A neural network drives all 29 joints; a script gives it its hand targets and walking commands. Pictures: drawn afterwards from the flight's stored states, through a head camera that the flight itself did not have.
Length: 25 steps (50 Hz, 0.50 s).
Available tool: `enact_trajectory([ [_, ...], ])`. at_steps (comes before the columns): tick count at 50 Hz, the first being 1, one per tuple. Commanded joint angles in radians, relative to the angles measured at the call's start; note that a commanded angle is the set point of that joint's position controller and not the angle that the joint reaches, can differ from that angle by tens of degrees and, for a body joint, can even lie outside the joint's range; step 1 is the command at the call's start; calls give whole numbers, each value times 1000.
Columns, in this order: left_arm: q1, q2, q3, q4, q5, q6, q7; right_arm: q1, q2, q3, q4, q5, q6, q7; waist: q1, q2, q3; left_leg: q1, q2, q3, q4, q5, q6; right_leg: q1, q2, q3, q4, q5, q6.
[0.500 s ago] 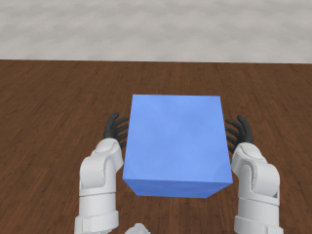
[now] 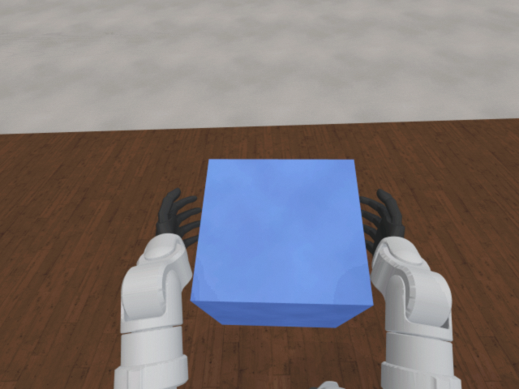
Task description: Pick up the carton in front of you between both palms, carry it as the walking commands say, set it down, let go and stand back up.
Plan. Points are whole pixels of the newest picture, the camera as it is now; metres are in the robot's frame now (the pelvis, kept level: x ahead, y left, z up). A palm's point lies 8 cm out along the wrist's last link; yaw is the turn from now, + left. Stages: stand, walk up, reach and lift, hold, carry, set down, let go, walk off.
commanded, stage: carry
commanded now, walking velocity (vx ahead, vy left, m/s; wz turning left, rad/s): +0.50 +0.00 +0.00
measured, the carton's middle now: (279, 252) +0.34 -0.01 +0.02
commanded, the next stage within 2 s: none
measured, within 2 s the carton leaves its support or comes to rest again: neither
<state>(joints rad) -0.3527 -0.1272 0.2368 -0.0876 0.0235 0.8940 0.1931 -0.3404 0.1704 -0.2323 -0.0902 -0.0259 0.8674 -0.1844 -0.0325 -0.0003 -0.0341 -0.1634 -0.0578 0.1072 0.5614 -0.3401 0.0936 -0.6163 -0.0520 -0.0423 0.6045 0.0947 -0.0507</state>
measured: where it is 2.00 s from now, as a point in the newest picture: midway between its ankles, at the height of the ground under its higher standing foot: (267, 213)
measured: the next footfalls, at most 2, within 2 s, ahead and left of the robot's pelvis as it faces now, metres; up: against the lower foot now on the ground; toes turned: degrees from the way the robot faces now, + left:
right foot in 0.08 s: +0.19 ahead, -0.09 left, -0.04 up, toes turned -4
left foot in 0.52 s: +0.47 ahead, +0.09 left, -0.09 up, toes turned +4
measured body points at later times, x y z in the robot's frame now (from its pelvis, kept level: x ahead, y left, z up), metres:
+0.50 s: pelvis +0.33 +0.01 -0.06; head +0.35 +0.00 +0.39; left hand +0.66 +0.17 +0.04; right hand +0.68 -0.14 +0.03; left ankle +0.45 +0.09 -0.79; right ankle +0.16 -0.09 -0.76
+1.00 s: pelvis +0.64 -0.01 -0.13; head +0.64 -0.03 +0.32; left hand +0.98 +0.14 -0.02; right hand +0.97 -0.18 -0.03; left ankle +0.46 +0.09 -0.77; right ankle +0.71 -0.08 -0.85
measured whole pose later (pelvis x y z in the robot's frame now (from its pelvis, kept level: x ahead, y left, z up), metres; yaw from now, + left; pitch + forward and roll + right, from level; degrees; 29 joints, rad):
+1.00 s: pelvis +0.64 -0.01 -0.13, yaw +1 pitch +5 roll +2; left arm -0.40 -0.14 0.23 -0.02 0.05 0.89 0.21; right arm -0.37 0.11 -0.22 -0.06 -0.03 0.90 -0.21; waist -0.01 0.01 -0.10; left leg -0.28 -0.04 0.04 1.05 -0.54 0.04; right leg -0.50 0.00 -0.09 0.58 -0.03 -0.11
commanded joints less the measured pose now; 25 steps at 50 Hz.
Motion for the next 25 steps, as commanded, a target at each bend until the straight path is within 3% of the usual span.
enact_trajectory([
  [1,-416,-626,-536,5,-92,12,16,-468,590,591,-44,127,30,-23,-8,67,-282,189,162,-77,110,717,37,212,84,-130,-241,118,-40],
  [2,-420,-601,-526,-6,-82,15,19,-404,587,576,13,109,45,-27,30,41,-353,108,141,-73,258,703,7,411,52,-107,-233,138,-63],
  [3,-453,-613,-544,-65,-131,8,18,-474,613,593,-53,146,42,-25,79,-67,-467,-94,95,-48,449,389,-38,702,-133,100,-97,507,-105],
  [4,-462,-604,-541,-21,-115,11,23,-503,635,580,-38,142,47,-24,83,-280,-557,-451,5,-97,676,-202,-67,1008,-369,464,11,695,-248],
  [5,-440,-612,-538,-17,-131,14,29,-478,617,579,-27,145,48,-30,110,-295,-604,-662,12,-155,863,-314,-61,1140,-419,564,6,562,-341],
  [6,-434,-617,-533,-21,-131,13,26,-504,628,572,-29,153,50,-33,115,-204,-586,-679,37,-154,871,-245,-51,1022,-394,545,-44,300,-323],
  [7,-459,-665,-545,-57,-144,6,18,-541,677,585,-69,169,45,-29,123,-121,-519,-703,51,-136,803,-213,-55,921,-333,485,-99,129,-272],
  [8,-546,-677,-551,-79,-143,-2,14,-552,691,570,-40,164,50,-16,152,-80,-439,-715,68,-128,727,-215,-54,835,-315,495,-112,114,-283],
  [9,-517,-721,-589,-54,-157,-1,3,-600,703,588,-78,183,33,-13,128,-31,-414,-659,87,-133,682,-150,-58,745,-286,446,-134,155,-242],
  [10,-574,-749,-631,-91,-187,-11,-10,-541,710,573,-10,149,29,-13,105,-27,-392,-610,86,-121,595,-111,-73,688,-261,353,-150,173,-202],
  [11,-572,-736,-640,-97,-196,-18,-23,-534,717,568,-9,140,15,-11,90,-54,-398,-571,83,-120,539,-94,-67,646,-229,313,-166,118,-182],
  [12,-647,-746,-667,-120,-213,-31,-31,-475,702,534,47,81,19,-12,90,-94,-362,-552,91,-90,496,-52,-71,594,-232,279,-193,88,-169],
  [13,-635,-745,-672,-141,-223,-36,-37,-488,715,539,27,87,15,-13,91,-118,-364,-537,83,-78,405,7,-76,595,-205,246,-195,114,-165],
  [14,-593,-748,-668,-87,-219,-33,-39,-524,716,553,-15,86,5,-18,99,-180,-346,-475,88,-58,360,107,-73,541,-185,177,-205,166,-154],
  [15,-562,-721,-655,-78,-211,-33,-39,-507,699,554,4,85,7,-20,93,-180,-329,-438,81,-40,319,194,-67,493,-168,151,-225,171,-138],
  [16,-565,-750,-662,-88,-219,-35,-40,-550,688,561,-52,87,-1,-21,105,-153,-316,-445,73,-27,240,257,-61,531,-146,106,-200,171,-136],
  [17,-588,-729,-678,-128,-233,-41,-39,-539,699,563,-64,104,-8,-19,95,-142,-316,-415,65,-22,160,319,-58,534,-122,71,-176,196,-120],
  [18,-527,-712,-651,-67,-220,-33,-33,-535,658,570,-61,104,3,-24,99,-159,-311,-393,61,-12,97,384,-53,550,-98,49,-175,239,-97],
  [19,-515,-716,-643,-72,-222,-35,-26,-550,645,580,-97,104,2,-27,136,-140,-296,-376,38,19,26,455,-53,555,-78,25,-167,227,-88],
  [21,-535,-686,-644,-126,-219,-32,-12,-532,622,562,-115,121,9,-24,149,-144,-325,-349,16,31,-86,481,-41,661,-86,47,-68,249,-101],
  [22,-508,-657,-648,-84,-200,-18,-3,-458,581,534,-67,95,19,-29,93,-114,-342,-246,48,-9,-177,540,-26,660,-74,22,11,227,-60],
  [23,-478,-624,-633,-69,-174,-13,7,-402,564,513,-10,73,36,-35,63,-70,-369,-93,16,35,-225,572,-23,600,-36,-2,153,224,-38],
  [24,-442,-615,-604,-12,-157,4,12,-395,509,493,-13,55,40,-41,15,-26,-419,98,93,-3,-164,712,0,475,-16,-34,314,74,3],
  [25,-475,-624,-608,-60,-167,7,18,-350,520,475,43,70,51,-46,-7,134,-475,381,296,-222,10,1090,77,172,23,-17,507,-335,30],
])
